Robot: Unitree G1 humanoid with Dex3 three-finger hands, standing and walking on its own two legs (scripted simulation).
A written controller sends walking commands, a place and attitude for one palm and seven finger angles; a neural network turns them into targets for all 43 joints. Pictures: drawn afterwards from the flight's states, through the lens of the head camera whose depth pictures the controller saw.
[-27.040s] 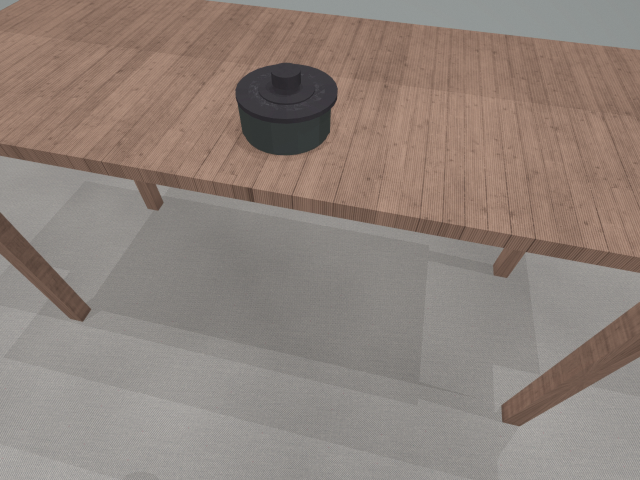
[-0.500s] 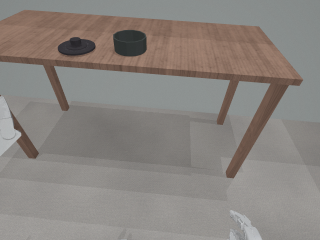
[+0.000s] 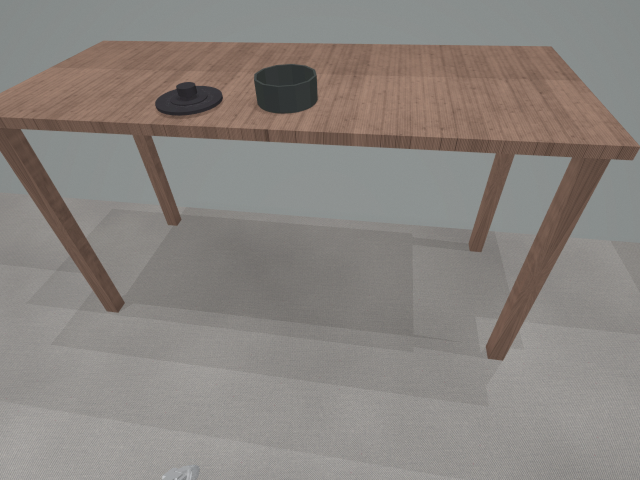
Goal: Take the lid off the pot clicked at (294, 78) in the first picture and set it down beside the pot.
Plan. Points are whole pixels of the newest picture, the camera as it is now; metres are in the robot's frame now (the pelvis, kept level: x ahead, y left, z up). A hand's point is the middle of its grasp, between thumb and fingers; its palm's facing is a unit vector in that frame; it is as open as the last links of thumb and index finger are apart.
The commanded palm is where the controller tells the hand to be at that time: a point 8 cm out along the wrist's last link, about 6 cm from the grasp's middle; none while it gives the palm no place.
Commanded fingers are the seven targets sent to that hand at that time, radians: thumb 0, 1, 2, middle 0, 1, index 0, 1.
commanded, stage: stop stepping back and stand still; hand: left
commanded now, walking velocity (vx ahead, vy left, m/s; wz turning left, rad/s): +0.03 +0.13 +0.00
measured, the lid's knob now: (186, 89) +0.97 +0.29 +0.13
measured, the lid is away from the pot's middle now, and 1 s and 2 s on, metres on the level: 0.24 0.24 0.24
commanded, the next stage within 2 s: let the arm hang, fingers relaxed in 0.08 s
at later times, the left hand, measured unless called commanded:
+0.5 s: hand out of the picture +0.09 +0.19 -0.15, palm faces -0.02 -0.97 -0.22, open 7.3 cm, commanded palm none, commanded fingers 0.00 0.90 0.90 -0.20 -0.30 -0.20 -0.30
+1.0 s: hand out of the picture +0.10 +0.19 -0.15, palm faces -0.04 -0.98 -0.21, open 7.3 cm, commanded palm none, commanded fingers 0.00 0.90 0.90 -0.20 -0.30 -0.20 -0.30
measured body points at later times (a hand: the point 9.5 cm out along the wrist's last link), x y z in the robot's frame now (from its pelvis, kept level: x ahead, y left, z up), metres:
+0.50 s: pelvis +0.05 +0.01 +0.02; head +0.07 +0.00 +0.47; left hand +0.09 +0.24 -0.13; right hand +0.02 -0.20 -0.14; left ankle +0.02 +0.13 -0.71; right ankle +0.01 -0.11 -0.71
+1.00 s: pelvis +0.07 +0.02 +0.03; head +0.09 +0.01 +0.47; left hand +0.11 +0.25 -0.13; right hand +0.05 -0.20 -0.14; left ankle +0.02 +0.13 -0.71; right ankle +0.02 -0.11 -0.71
